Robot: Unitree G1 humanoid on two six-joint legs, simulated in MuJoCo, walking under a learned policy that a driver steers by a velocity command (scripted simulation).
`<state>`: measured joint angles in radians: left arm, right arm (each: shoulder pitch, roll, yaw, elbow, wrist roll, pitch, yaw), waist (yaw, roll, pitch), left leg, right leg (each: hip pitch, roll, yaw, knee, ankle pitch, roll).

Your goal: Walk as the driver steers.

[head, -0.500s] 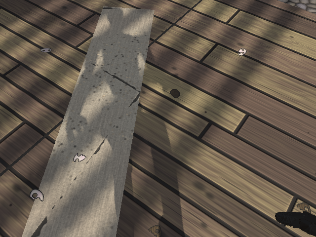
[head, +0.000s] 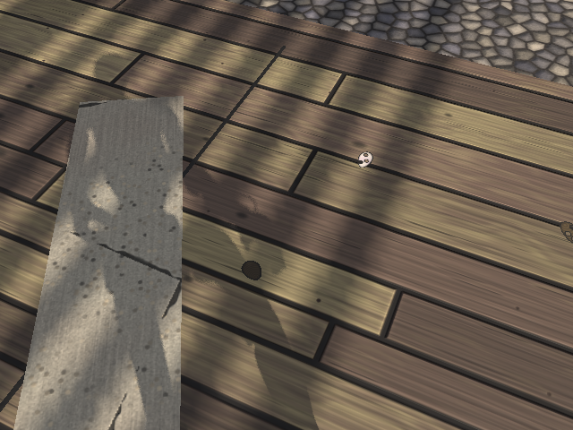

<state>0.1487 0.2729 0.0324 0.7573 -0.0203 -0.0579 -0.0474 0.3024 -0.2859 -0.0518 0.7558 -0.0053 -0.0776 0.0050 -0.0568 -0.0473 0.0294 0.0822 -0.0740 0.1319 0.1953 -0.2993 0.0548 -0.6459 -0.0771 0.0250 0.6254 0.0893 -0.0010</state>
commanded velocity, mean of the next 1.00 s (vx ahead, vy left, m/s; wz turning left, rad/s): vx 0.26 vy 0.00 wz -0.46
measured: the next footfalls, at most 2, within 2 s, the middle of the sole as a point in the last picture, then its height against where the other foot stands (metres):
right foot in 0.10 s outside the picture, level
left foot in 0.54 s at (275, 422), level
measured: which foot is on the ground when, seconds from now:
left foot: down 0.00-0.12, up 0.14-0.52, down 0.54-0.92, up 0.94-1.00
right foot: up 0.00-0.08, down 0.10-0.54, up 0.56-0.90, down 0.92-1.00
